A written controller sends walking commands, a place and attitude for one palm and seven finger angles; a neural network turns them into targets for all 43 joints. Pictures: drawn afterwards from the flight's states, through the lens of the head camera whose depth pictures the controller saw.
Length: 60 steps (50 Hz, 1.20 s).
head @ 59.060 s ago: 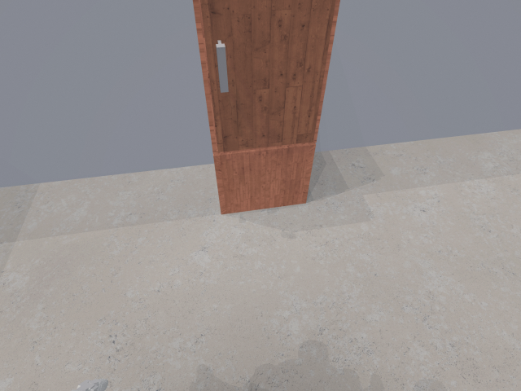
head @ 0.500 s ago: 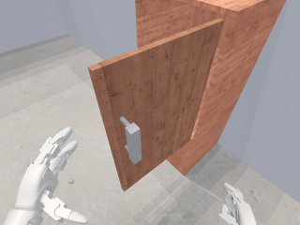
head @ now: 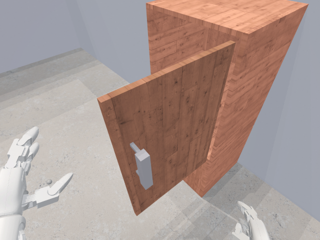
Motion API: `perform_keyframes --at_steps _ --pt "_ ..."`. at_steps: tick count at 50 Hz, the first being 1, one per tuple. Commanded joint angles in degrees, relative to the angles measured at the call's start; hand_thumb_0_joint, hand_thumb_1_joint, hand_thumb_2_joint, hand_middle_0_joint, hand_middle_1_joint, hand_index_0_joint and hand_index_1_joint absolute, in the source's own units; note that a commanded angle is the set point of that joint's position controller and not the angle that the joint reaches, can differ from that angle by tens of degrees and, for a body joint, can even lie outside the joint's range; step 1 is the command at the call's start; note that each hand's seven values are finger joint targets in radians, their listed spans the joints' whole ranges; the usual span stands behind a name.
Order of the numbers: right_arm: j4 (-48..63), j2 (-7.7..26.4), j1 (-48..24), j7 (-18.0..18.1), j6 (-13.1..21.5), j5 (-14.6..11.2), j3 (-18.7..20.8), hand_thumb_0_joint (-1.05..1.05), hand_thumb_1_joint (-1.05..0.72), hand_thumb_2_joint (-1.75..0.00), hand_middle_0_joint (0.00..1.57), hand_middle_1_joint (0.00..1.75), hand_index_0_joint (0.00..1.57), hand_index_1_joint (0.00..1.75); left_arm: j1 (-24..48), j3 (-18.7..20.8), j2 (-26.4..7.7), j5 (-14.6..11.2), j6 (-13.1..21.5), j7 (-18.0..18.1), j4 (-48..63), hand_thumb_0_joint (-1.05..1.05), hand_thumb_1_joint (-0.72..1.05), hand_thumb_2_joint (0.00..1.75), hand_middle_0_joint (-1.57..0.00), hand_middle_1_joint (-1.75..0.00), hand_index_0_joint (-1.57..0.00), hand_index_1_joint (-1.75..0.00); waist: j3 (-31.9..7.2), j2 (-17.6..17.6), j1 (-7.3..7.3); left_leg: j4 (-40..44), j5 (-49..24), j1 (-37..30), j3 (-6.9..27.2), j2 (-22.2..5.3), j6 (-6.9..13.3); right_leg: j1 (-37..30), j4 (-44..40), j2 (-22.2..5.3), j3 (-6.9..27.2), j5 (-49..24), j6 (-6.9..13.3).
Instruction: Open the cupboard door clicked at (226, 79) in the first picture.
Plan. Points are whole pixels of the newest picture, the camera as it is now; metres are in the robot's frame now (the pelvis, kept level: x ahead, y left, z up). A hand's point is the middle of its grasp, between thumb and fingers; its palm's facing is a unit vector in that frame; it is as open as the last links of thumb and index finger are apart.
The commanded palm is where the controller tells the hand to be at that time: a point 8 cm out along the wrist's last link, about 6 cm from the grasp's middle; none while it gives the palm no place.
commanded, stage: draw the hand back to the body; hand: left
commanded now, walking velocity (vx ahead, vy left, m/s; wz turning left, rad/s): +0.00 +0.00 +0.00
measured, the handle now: (140, 165) +0.30 +0.10 +0.02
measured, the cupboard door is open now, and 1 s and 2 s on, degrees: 87 87 87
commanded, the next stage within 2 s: step back with the hand held close in 0.58 s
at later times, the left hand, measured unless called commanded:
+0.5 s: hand (44, 174) +0.19 +0.25 +0.15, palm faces +0.44 -0.81 -0.38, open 7.5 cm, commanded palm +0.14 +0.29 +0.18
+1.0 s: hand (37, 181) +0.17 +0.25 +0.15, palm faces +0.32 -0.80 -0.50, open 7.4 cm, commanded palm +0.11 +0.30 +0.18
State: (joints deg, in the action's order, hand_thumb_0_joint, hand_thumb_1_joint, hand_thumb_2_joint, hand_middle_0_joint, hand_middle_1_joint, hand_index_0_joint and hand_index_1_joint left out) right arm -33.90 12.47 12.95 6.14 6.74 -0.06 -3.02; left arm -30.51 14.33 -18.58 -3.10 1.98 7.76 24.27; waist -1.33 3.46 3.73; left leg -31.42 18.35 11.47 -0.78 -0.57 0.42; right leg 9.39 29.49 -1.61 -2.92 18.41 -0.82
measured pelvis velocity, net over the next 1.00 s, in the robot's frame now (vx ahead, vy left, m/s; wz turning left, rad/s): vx -0.03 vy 0.00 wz -0.03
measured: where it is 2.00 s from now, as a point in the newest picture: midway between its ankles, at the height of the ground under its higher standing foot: outside the picture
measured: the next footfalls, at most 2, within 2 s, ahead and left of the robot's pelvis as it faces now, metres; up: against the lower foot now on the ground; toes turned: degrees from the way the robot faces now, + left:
right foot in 1.86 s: -0.29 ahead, -0.11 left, +0.00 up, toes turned -2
left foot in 2.00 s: -0.10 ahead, +0.08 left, +0.00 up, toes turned -2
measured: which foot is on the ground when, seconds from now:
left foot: down 0.00-1.00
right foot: down 0.00-1.00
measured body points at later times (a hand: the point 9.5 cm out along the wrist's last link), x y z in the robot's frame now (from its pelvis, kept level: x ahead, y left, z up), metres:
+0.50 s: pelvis +0.00 -0.01 +0.01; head -0.02 -0.03 +0.46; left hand +0.16 +0.29 +0.17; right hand +0.19 -0.23 -0.08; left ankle -0.02 +0.11 -0.73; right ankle -0.03 -0.13 -0.73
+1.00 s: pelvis -0.03 +0.00 +0.01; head -0.01 -0.01 +0.46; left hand +0.15 +0.29 +0.18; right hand +0.15 -0.24 -0.08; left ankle -0.01 +0.11 -0.73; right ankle -0.03 -0.13 -0.73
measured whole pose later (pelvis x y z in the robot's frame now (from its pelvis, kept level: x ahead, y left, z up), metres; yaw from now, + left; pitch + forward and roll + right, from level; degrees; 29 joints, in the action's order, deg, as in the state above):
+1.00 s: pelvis -0.03 +0.00 +0.01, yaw -1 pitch +0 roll -1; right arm -32.1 13.8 8.6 5.0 -0.2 -0.1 0.8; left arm -32.4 21.2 -22.4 -3.3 6.8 6.2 27.3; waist 2.9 2.5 0.7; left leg -25.7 12.1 13.7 -2.2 -1.0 0.7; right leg 11.9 23.1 -1.1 -1.6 11.3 -1.2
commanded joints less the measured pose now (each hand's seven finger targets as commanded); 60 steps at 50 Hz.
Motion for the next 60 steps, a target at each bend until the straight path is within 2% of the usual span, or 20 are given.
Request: perform_keyframes --at_steps 1,7,10,13,17,20,24,27,32,34,35,36,37,38,39,42,45,50,56,60 --pt "8.71 5.81 -7.9 0.03 3.03 0.04 2.72 0.0 -0.9 -0.9 0.2 0.3 0.2 0.3 4.67 8.16 -9.62 0.14 4.16 0.54 11.65 0.0 0.58 0.76 -0.19 -0.3 -0.19 -0.3 -3.04 -1.21 -0.01 6.56 -19.84 -3.25 0.31 -0.44 0.68 -2.63 -5.49 1.09 -0.29 -17.82 1.57" --pt "7.66 5.82 -8.88 -0.27 2.55 0.18 3.04 0.0 -0.9 -0.9 0.2 0.3 0.2 0.3 8.22 11.82 -12.29 -0.19 4.79 0.6 12.19 0.0 0.8 0.86 -0.2 -0.3 -0.2 -0.3 -2.93 1.12 0.39 7.83 -21.08 -5.03 -0.36 -0.23 0.62 -5.07 -7.59 1.1 0.21 -19.77 1.77" --pt "7.22 5.69 -8.9 -0.44 2.52 0.15 3.23 0.0 -0.9 -0.9 0.2 0.3 0.2 0.3 9.78 12.69 -12.29 -0.37 5.07 0.58 12.52 0.0 0.9 0.9 -0.2 -0.3 -0.2 -0.3 -3.12 1.58 0.16 8.47 -21.77 -6.49 -0.46 -0.32 0.56 -4.88 -8.05 1.26 0.19 -19.96 1.58" --pt "6.97 5.86 -9.0 -0.81 1.95 0.11 3.45 0.0 -0.9 -0.9 0.2 0.3 0.2 0.3 6.89 10.26 -9.03 -0.7 4.42 -0.1 7.52 0.0 0.9 0.9 -0.2 -0.3 -0.2 -0.3 -0.14 -1.45 0.0 9.25 -21.07 -5.85 -0.55 -0.59 0.7 -4.29 -8.85 1.34 -0.07 -19.54 1.31" --pt "7.03 6.29 -9.29 -0.94 1.14 0.18 4.03 0.0 -0.9 -0.9 0.2 0.3 0.2 0.3 7.49 10.31 -9.47 -0.75 4.54 -0.53 7.29 0.0 0.9 0.9 -0.2 -0.3 -0.2 -0.3 -1.02 -2.84 0.2 9.97 -19.34 -6.13 -0.72 -0.51 0.91 -5.35 -9.68 1.4 0.19 -18.39 1.26" --pt "7.24 6.12 -9.77 -0.81 1.39 0.35 4.09 0.0 -0.9 -0.9 0.2 0.3 0.2 0.3 8.9 11.71 -11.32 -0.52 5.26 -0.25 10.59 0.0 0.9 0.9 -0.2 -0.3 -0.2 -0.3 -3.97 -1.33 0.46 9.74 -19.94 -7.49 -0.96 -0.08 1.16 -6.41 -9.65 1.25 0.63 -19.8 1.24" --pt "6.77 5.59 -9.98 -0.58 2.02 0.42 3.8 0.0 -0.9 -0.9 0.2 0.3 0.2 0.3 9.32 12.29 -12.24 -0.24 5.5 0.14 12.09 0.0 0.9 0.9 -0.2 -0.3 -0.2 -0.3 -3.27 1.58 0.43 9.77 -19.17 -7.75 -1.0 0.11 0.88 -5.92 -10.23 1.25 0.7 -18.97 1.38" --pt "6.41 5.67 -10.18 -0.5 2.3 0.34 3.75 0.0 -0.9 -0.9 0.2 0.3 0.2 0.3 9.82 11.77 -11.72 -0.29 5.41 0.15 11.17 0.0 0.9 0.9 -0.2 -0.3 -0.2 -0.3 -1.07 0.82 0.26 10.04 -18.06 -7.25 -0.89 0.08 0.81 -5.22 -11.06 1.41 0.61 -17.57 1.5" --pt "6.03 5.75 -10.13 -0.67 2.21 0.24 4.09 0.0 -0.9 -0.9 0.2 0.3 0.2 0.3 8.12 10.99 -10.22 -0.52 5.37 -0.25 8.11 0.0 0.9 0.9 -0.2 -0.3 -0.2 -0.3 -0.12 -1.2 0.24 10.68 -17.36 -6.97 -0.99 -0.08 0.9 -5.24 -11.55 1.53 0.65 -16.77 1.31" --pt "6.09 5.8 -10.18 -0.76 2.05 0.21 4.11 0.0 -0.9 -0.9 0.2 0.3 0.2 0.3 8.73 10.66 -10.0 -0.57 5.43 -0.42 8.55 0.0 0.9 0.9 -0.2 -0.3 -0.2 -0.3 -0.12 -0.15 0.16 10.96 -16.93 -7.4 -1.0 -0.13 0.88 -4.77 -11.66 1.6 0.71 -16.18 1.17" --pt "6.31 5.97 -10.59 -0.75 2.4 0.2 4.11 0.0 -0.9 -0.9 0.2 0.3 0.2 0.3 13.64 11.93 -12.24 -0.48 6.12 -0.17 13.08 0.0 0.9 0.9 -0.2 -0.3 -0.2 -0.3 -1.94 1.07 0.11 10.91 -16.76 -8.2 -0.83 0.03 0.91 -5.28 -11.71 1.55 1.0 -16.04 1.25" --pt "8.18 7.15 -9.5 -0.73 1.07 -0.19 3.95 0.0 -0.9 -0.9 0.2 0.3 0.2 0.3 16.99 18.8 -18.99 -0.13 8.3 0.25 14.0 0.0 0.9 0.9 -0.2 -0.3 -0.2 -0.3 3.35 -1.31 -2.4 8.49 -13.97 -3.15 0.27 -1.05 1.75 0.95 -14.51 -1.02 4.86 -18.87 1.06" --pt "7.37 6.37 -9.21 -0.61 0.16 -0.11 3.98 0.0 -0.9 -0.9 0.2 0.3 0.2 0.3 16.29 18.43 -18.45 0.19 9.1 -0.04 11.56 0.0 0.9 0.9 -0.2 -0.3 -0.2 -0.3 3.37 -3.67 -2.39 7.73 -12.18 -1.9 1.22 -0.86 1.51 0.6 -14.61 -2.39 4.61 -19.21 1.32" --pt "7.23 6.44 -10.07 -0.61 -0.43 0.05 4.3 0.0 -0.9 -0.9 0.2 0.3 0.2 0.3 9.71 15.01 -14.23 0.03 8.36 -0.55 7.9 0.0 0.9 0.9 -0.2 -0.3 -0.2 -0.3 3.11 -5.24 -2.72 6.91 -13.23 -3.04 0.93 -0.93 1.47 1.94 -14.68 -2.7 5.04 -20.33 1.31" --pt "7.74 6.8 -9.73 -0.83 -1.04 0.21 4.44 0.0 -0.9 -0.9 0.2 0.3 0.2 0.3 7.37 13.93 -13.01 0.2 8.22 -0.73 8.34 0.0 0.9 0.9 -0.2 -0.3 -0.2 -0.3 1.66 -5.19 -2.74 6.84 -14.41 -3.03 0.52 -1.01 1.34 1.51 -13.96 -2.79 4.43 -21.14 1.15" --pt "8.74 7.57 -9.34 -0.88 -2.33 0.17 5.06 0.0 -0.9 -0.9 0.2 0.3 0.2 0.3 2.69 12.95 -11.64 0.1 8.71 -0.77 10.43 0.0 0.9 0.9 -0.2 -0.3 -0.2 -0.3 -3.25 0.43 -2.85 7.65 -21.89 -3.23 0.69 -1.94 1.09 -1.33 -10.29 -2.35 2.56 -24.33 0.9" --pt "10.19 7.44 -8.81 -0.97 -3.74 -0.13 5.66 0.0 -0.9 -0.9 0.2 0.3 0.2 0.3 -0.91 15.0 -13.47 -0.12 8.66 -0.29 12.95 0.0 0.9 0.9 -0.2 -0.3 -0.2 -0.3 -8.57 -1.23 -2.82 6.83 -27.33 -3.68 0.57 -2.98 0.96 -3.33 -7.18 -1.85 2.41 -28.54 0.47" --pt "11.69 6.95 -8.94 -0.48 -4.71 -0.53 6.04 0.0 -0.9 -0.9 0.2 0.3 0.2 0.3 -2.01 17.93 -16.25 -0.27 9.17 0.63 16.98 0.0 0.9 0.9 -0.2 -0.3 -0.2 -0.3 -9.9 -2.56 -2.83 6.48 -27.77 -0.74 1.23 -3.59 0.9 -3.78 -4.04 -1.6 2.66 -30.53 0.27" --pt "11.74 7.48 -8.37 -0.34 -3.85 -0.54 6.09 0.0 -0.9 -0.9 0.2 0.3 0.2 0.3 -1.67 17.36 -15.24 0.15 9.98 1.44 16.75 0.0 0.9 0.9 -0.2 -0.3 -0.2 -0.3 -5.57 1.12 -3.07 9.25 -13.9 8.16 2.69 -4.83 1.79 -2.7 -2.88 -0.55 3.5 -18.96 -0.01" --pt "11.88 8.08 -7.76 -0.57 -2.64 -0.54 6.03 0.0 -0.9 -0.9 0.2 0.3 0.2 0.3 -1.02 17.16 -14.41 1.0 11.04 1.74 16.67 0.0 0.9 0.9 -0.2 -0.3 -0.2 -0.3 -2.93 2.22 -3.35 12.88 4.99 18.41 5.02 -5.83 3.17 -5.3 -0.77 0.23 3.97 -9.96 0.02"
